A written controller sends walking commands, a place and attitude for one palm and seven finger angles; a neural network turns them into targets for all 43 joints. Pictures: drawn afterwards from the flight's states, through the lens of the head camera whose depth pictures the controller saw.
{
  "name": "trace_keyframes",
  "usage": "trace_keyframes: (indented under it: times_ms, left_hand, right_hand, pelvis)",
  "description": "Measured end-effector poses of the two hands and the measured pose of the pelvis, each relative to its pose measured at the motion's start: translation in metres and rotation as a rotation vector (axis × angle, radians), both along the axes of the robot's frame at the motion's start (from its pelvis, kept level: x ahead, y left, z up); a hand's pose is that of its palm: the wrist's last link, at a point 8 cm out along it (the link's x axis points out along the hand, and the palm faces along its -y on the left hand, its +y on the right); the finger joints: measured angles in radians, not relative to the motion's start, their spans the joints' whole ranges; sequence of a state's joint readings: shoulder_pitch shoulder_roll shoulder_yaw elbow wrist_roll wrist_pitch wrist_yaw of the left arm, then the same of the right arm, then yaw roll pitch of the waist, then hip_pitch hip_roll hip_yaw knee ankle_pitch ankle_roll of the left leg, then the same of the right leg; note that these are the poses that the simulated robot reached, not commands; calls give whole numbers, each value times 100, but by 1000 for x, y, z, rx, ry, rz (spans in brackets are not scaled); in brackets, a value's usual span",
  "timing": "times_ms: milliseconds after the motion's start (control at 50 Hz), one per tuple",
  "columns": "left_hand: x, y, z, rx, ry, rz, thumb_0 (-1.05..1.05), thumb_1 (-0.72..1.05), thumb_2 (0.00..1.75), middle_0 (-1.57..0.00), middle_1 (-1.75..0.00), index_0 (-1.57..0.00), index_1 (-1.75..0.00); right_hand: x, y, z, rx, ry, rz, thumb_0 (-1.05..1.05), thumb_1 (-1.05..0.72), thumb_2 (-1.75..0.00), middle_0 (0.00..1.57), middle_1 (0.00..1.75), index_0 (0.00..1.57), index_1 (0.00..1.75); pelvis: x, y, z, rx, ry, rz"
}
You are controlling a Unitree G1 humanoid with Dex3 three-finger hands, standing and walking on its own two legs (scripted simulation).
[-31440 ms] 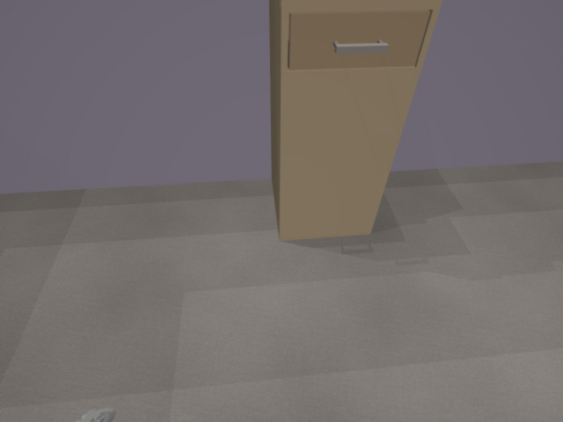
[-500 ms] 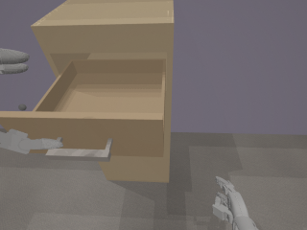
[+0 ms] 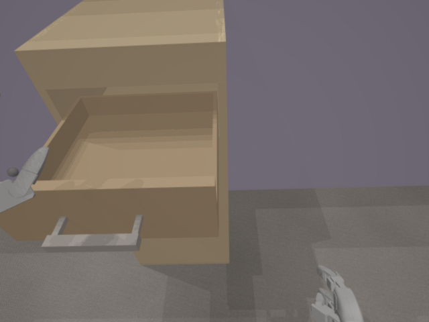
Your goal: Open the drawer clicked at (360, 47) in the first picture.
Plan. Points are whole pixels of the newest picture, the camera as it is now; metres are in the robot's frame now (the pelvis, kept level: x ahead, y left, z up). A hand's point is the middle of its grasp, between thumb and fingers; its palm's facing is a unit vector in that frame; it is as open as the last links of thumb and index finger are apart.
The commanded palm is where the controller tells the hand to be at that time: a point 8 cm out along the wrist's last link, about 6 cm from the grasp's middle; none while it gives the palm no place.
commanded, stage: draw the hand back to the body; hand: left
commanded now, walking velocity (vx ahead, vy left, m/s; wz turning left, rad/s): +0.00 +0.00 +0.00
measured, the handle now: (96, 232) +0.22 +0.22 +0.11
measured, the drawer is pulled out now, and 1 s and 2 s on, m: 0.30 0.30 0.30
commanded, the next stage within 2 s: step back with the hand held close in 0.32 s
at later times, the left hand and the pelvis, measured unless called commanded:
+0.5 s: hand (4, 179) +0.17 +0.22 +0.30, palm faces +0.55 -0.74 -0.39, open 7.4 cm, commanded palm +0.12 +0.27 +0.30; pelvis -0.01 -0.01 +0.00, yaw +1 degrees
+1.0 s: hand out of the picture +0.07 +0.26 +0.31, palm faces +0.62 -0.64 -0.45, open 7.4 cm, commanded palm +0.02 +0.31 +0.30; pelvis -0.10 +0.03 -0.02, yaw +1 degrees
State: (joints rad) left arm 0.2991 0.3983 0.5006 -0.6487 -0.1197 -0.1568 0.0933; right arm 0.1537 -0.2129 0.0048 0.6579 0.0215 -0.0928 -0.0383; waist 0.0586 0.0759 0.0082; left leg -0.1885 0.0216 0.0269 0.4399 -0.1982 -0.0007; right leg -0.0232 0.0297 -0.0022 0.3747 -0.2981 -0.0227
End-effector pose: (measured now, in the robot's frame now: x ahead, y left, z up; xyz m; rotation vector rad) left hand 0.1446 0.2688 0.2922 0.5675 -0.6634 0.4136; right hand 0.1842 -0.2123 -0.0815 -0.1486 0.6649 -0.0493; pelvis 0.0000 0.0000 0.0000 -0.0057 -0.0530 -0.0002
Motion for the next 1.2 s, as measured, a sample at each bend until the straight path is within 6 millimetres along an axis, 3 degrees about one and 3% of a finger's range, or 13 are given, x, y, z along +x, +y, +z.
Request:
trace_keyframes:
  times_ms: [180,320,440,600,740,820,920,1060,1200]
  left_hand:
    - [-18,-7,14,43,-74,22,1,68,81,-23,-44,-23,-43]
    - [-12,3,10,-10,-61,61,1,83,88,-21,-34,-22,-34]
    - [-13,-8,0,-23,-11,23,1,87,89,-21,-32,-21,-32]
    - [-16,-4,23,172,-86,2,1,88,90,-21,-31,-22,-31]
    - [-9,15,-2,156,51,-35,1,88,90,-21,-31,-22,-31]
    - [-30,12,-11,193,69,-95,1,88,90,-21,-31,-22,-31]
    - [-79,10,6,313,-80,-98,1,88,90,-22,-31,-22,-31]
    - [-138,39,32,256,-289,78,1,88,90,-22,-31,-22,-31]
    - [-158,62,8,94,-247,69,0,89,90,-21,-31,-21,-31]
  right_hand:
    - [20,5,9,-10,-44,47,2,-90,-90,20,30,20,30]
    - [18,5,8,2,-32,54,2,-90,-90,20,30,20,30]
    - [7,-2,5,-10,-13,44,2,-90,-90,20,30,20,30]
    - [-16,-16,2,-45,42,-14,2,-90,-90,20,30,20,30]
    - [-55,-21,6,-68,58,-113,2,-90,-90,20,30,20,30]
    - [-81,-15,9,-101,68,-122,2,-91,-90,20,30,20,30]
    - [-108,-1,6,-120,64,-85,2,-90,-90,20,30,20,30]
    - [-139,22,-14,-52,53,-22,2,-90,-90,20,30,20,30]
    - [-181,29,-15,-87,80,-24,2,-90,-90,20,30,20,30]
  pelvis:
    - [2,-4,-1,-2,-5,15]
    - [-3,-8,0,0,-11,20]
    - [-5,-9,0,-2,-10,14]
    - [-19,-3,-3,-29,42,12]
    - [-41,15,-4,-29,60,-16]
    - [-57,24,-7,-30,66,-19]
    - [-81,28,-14,-31,61,-7]
    - [-119,28,-19,-54,32,47]
    - [-149,43,-21,-24,39,29]
